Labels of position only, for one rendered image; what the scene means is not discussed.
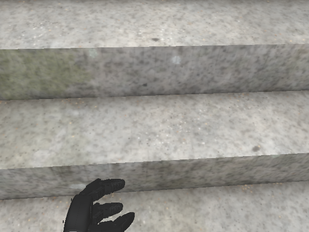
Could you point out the robot left hand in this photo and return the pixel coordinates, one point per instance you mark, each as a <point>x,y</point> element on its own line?
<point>85,216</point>

